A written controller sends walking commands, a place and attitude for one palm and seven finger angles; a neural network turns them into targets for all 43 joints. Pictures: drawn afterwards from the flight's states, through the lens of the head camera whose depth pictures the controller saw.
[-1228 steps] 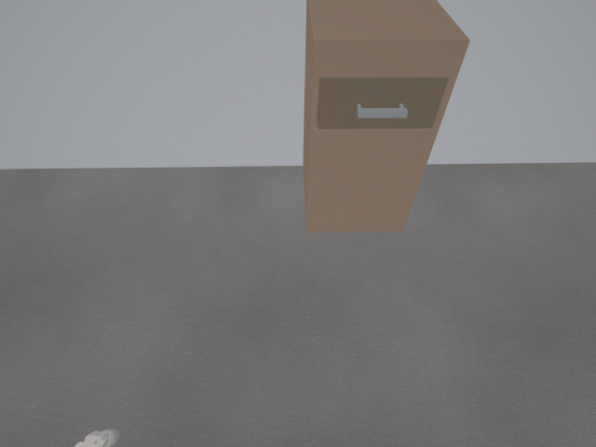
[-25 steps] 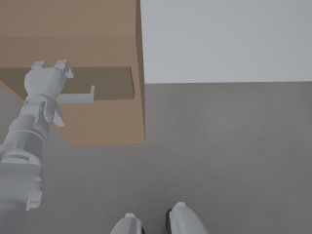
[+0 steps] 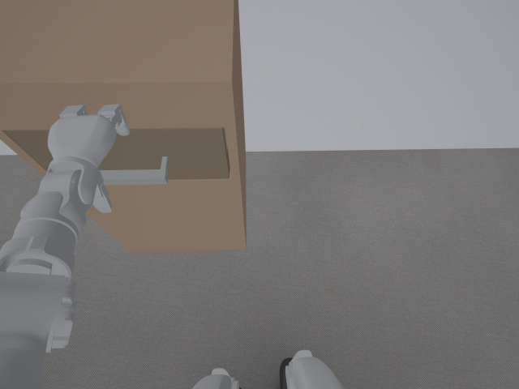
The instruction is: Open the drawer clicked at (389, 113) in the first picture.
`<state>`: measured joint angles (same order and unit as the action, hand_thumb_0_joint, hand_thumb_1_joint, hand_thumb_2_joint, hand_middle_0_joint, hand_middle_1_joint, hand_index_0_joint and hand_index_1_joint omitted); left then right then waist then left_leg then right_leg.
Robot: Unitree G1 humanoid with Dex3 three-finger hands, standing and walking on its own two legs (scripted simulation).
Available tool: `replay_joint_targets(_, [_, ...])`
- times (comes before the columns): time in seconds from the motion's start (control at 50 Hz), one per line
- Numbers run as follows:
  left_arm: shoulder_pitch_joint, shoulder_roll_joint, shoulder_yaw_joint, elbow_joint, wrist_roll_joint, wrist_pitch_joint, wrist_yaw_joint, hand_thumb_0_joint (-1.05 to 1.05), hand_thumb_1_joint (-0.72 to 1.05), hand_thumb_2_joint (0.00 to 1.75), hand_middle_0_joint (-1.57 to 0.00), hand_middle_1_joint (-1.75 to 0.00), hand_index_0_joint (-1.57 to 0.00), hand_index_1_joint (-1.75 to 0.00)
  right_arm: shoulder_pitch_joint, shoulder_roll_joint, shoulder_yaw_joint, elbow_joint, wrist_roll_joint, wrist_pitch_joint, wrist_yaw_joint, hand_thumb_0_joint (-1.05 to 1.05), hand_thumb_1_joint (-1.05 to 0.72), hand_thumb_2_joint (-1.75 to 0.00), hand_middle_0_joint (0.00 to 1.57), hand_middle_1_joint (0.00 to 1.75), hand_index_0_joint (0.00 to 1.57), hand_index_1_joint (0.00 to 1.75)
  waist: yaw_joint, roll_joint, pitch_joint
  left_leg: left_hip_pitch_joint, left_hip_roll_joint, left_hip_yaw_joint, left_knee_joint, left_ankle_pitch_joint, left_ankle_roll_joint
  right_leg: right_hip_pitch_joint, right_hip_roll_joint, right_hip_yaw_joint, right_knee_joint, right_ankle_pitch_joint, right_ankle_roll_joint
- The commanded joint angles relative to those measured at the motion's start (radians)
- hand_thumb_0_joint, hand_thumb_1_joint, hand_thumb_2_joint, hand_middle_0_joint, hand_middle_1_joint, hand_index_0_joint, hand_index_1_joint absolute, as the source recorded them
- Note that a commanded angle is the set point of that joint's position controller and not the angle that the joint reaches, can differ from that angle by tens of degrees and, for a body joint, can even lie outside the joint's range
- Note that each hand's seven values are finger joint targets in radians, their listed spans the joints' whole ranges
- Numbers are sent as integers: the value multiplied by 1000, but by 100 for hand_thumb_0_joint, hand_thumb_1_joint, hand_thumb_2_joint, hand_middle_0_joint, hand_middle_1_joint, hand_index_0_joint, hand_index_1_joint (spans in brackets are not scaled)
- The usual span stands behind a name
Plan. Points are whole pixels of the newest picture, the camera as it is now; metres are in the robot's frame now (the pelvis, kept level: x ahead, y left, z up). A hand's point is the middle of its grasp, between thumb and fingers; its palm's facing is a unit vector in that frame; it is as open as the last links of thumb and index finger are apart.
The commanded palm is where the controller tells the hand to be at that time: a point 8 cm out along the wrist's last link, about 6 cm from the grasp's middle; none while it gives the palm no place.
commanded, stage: lift the hand off the handle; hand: left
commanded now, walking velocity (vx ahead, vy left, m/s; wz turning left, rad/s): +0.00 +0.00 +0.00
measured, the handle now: (129, 169) +0.53 +0.24 -0.09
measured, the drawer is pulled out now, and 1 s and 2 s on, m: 0.00 0.00 0.00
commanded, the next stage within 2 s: draw the hand back to the body in 0.46 s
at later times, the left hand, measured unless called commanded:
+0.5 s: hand (93, 152) +0.48 +0.25 +0.03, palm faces -0.08 -0.03 -1.00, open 13.2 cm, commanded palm +0.48 +0.25 +0.11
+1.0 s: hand (58, 185) +0.39 +0.26 +0.08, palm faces -0.01 -0.05 -1.00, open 13.8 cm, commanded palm +0.36 +0.26 +0.15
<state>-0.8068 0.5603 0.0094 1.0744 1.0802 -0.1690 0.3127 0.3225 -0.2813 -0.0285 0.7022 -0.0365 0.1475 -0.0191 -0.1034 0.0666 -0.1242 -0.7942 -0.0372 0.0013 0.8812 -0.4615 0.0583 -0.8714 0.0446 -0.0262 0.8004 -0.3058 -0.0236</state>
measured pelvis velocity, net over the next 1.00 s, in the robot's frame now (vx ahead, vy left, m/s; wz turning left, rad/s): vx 0.02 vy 0.01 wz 0.00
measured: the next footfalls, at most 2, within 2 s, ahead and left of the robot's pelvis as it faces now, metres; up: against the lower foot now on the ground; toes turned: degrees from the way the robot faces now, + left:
none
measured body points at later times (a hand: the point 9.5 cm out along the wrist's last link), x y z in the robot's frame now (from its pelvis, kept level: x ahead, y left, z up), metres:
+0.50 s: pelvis +0.01 +0.00 +0.01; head +0.12 +0.00 +0.44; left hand +0.48 +0.25 +0.09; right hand +0.03 -0.28 -0.12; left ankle -0.04 +0.08 -0.69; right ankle +0.03 -0.11 -0.69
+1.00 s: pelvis +0.02 +0.01 +0.03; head +0.08 -0.02 +0.48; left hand +0.39 +0.26 +0.13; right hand +0.13 -0.25 -0.10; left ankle -0.04 +0.08 -0.69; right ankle +0.03 -0.11 -0.69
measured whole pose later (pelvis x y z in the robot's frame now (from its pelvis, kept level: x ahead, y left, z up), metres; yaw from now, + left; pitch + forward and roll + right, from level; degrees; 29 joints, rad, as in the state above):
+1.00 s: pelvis +0.02 +0.01 +0.03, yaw +0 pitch +11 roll -1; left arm -0.37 0.49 0.00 0.55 0.99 -0.14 0.21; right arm 0.23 -0.27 -0.05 0.63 0.01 0.17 -0.03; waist 0.01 0.08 -0.09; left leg -0.45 -0.05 0.01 0.63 -0.39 0.06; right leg -0.54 0.03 0.00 0.59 -0.25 -0.02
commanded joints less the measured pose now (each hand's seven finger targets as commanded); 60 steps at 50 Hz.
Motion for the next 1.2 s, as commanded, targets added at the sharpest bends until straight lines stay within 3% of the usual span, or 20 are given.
replay_joint_targets(0.0, [-477, 315, 91, -242, -22, -12, 62, 0, -50, 30, -30, -120, -30, -120, 150, -165, -54, -43, 0, -6, -14, 0, -90, -90, 20, 30, 20, 30, -20, 40, -484, 256, 8, -41, -101, 474, -36, 325, 10, 27, -61, 294, -19])
replay_joint_targets(0.08, [-491, 312, 85, -248, -25, -15, 58, 0, -50, 30, -30, -120, -30, -120, 148, -164, -55, -44, 3, -7, -16, 0, -90, -90, 20, 30, 20, 30, -24, 38, -474, 261, 7, -40, -108, 475, -36, 333, 9, 28, -71, 297, -18])
replay_joint_targets(0.18, [-519, 383, 130, -280, -28, -22, 56, 0, -50, 30, -30, -120, -30, -120, 145, -168, -52, -46, 3, -7, -20, 0, -90, -90, 20, 30, 20, 30, -11, 53, -507, 268, 4, -38, -121, 477, -34, 374, 4, 35, -74, 312, -19])
replay_joint_targets(0.26, [-515, 393, 140, -293, -36, -30, 55, 0, -50, 30, -30, -120, -30, -120, 139, -166, -51, -50, 5, -4, -24, 0, -90, -90, 20, 30, 20, 30, -11, 48, -510, 284, 5, -38, -125, 518, -36, 390, 5, 34, -75, 342, -18])
replay_joint_targets(0.3, [-540, 388, 136, -332, -37, -37, 56, 0, -50, 30, -30, -120, -30, -120, 135, -165, -54, -56, 5, -7, -24, 0, -90, -90, 20, 30, 20, 30, -10, 75, -527, 316, 7, -42, -130, 540, -43, 384, 5, 31, -79, 340, -18])
replay_joint_targets(0.52, [-525, 356, 118, -288, -39, -29, 46, 0, -50, 30, -30, -120, -30, -120, 134, -164, -56, -50, 5, -5, -22, 0, -90, -90, 20, 30, 20, 30, -12, 46, -497, 317, 8, -41, -143, 549, -44, 387, 5, 28, -95, 340, -20])
replay_joint_targets(0.54, [-518, 376, 130, -282, -37, -29, 48, 0, -50, 30, -30, -120, -30, -120, 135, -167, -54, -46, 5, -4, -21, 0, -90, -90, 20, 30, 20, 30, -7, 50, -492, 312, 8, -43, -144, 543, -45, 386, 4, 29, -94, 334, -19])
replay_joint_targets(0.6, [-393, 392, 178, -361, -46, -39, 42, 0, -50, 30, -30, -120, -30, -120, 110, -159, -58, -69, 4, 1, -15, 0, -90, -90, 20, 30, 20, 30, 54, 73, -572, 367, 17, -45, -156, 653, -55, 453, 4, 33, -85, 386, -23])
replay_joint_targets(0.62, [-355, 346, 153, -379, -48, -39, 36, 0, -50, 30, -30, -120, -30, -120, 101, -151, -62, -79, 6, 3, -13, 0, -90, -90, 20, 30, 20, 30, 56, 89, -579, 397, 22, -49, -156, 725, -63, 449, 6, 30, -87, 408, -24])
replay_joint_targets(0.7, [-131, 256, 113, -374, -63, 18, 11, 0, -50, 30, -30, -120, -30, -120, 62, -147, -69, -91, 26, 11, 2, 0, -90, -90, 20, 30, 20, 30, 82, -8, -442, 343, 33, -33, -207, 673, -51, 504, 3, 32, -135, 395, -24])
replay_joint_targets(0.72, [-91, 247, 111, -406, -69, 29, -1, 0, -50, 30, -30, -120, -30, -120, 43, -146, -69, -105, 33, 15, 2, 0, -90, -90, 20, 30, 20, 30, 90, -12, -457, 348, 34, -34, -222, 684, -49, 534, 1, 38, -142, 407, -27])
replay_joint_targets(0.76, [-53, 209, 74, -492, -71, 44, -22, 0, -50, 30, -30, -120, -30, -120, 16, -140, -74, -125, 44, 16, 1, 0, -90, -90, 20, 30, 20, 30, 85, -3, -423, 387, 33, -34, -245, 668, -49, 546, 2, 35, -168, 390, -23])
replay_joint_targets(0.82, [16, 204, 86, -576, -99, 48, -54, 0, -50, 30, -30, -120, -30, -120, -28, -140, -71, -152, 54, 14, -10, 0, -90, -90, 20, 30, 20, 30, 82, -71, -349, 392, 29, -33, -283, 587, -37, 578, 1, 32, -207, 357, -21])
replay_joint_targets(0.86, [33, 200, 82, -668, -99, 33, -58, 0, -50, 30, -30, -120, -30, -120, -55, -131, -67, -167, 53, 6, -17, 0, -90, -90, 20, 30, 20, 30, 94, -9, -321, 434, 29, -44, -306, 592, -43, 572, -2, 26, -214, 332, -23])
replay_joint_targets(0.92, [85, 242, 135, -751, -98, 26, -52, 0, -50, 30, -30, -120, -30, -120, -92, -127, -61, -180, 48, -4, -23, 0, -90, -90, 20, 30, 20, 30, 114, 4, -301, 463, 28, -48, -321, 587, -52, 585, -3, 25, -223, 313, -27])
replay_joint_targets(0.98, [142, 200, 115, -846, -92, 34, -36, 0, -50, 30, -30, -120, -30, -120, -127, -111, -59, -190, 46, -24, -20, 0, -90, -90, 20, 30, 20, 30, 124, 37, -293, 519, 32, -59, -332, 628, -69, 578, -5, 18, -228, 305, -27])
replay_joint_targets(1.1, [255, 154, 74, -952, -107, 96, -82, 0, -50, 30, -30, -120, -30, -120, -200, -100, -45, -204, 47, -41, -23, 0, -90, -90, 20, 30, 20, 30, 139, -15, -245, 538, 20, -42, -370, 583, -70, 638, -12, 21, -262, 311, -24])
replay_joint_targets(1.14, [327, 176, 96, -1008, -123, 101, -109, 0, -50, 30, -30, -120, -30, -120, -227, -95, -38, -217, 44, -46, -26, 0, -90, -90, 20, 30, 20, 30, 156, -5, -236, 542, 12, -35, -384, 575, -68, 683, -15, 28, -272, 321, -26])
replay_joint_targets(1.16, [324, -182, 51, -1025, -839, 92, -135, 0, -47, 32, -30, -118, -30, -118, -173, -7, -3, -290, 97, -82, -32, 0, -90, -90, 20, 30, 20, 30, 64, -84, -154, 689, 51, -49, -417, 510, -52, 734, -17, -11, -336, 294, -16])
replay_joint_targets(1.18, [356, -84, 97, -1084, -913, 76, -146, 0, -43, 33, -29, -115, -29, -115, -217, -34, 12, -282, 93, -114, -42, 0, -90, -90, 20, 30, 20, 30, 99, -146, -153, 699, 55, -48, -437, 446, -24, 771, -21, 13, -355, 266, -5])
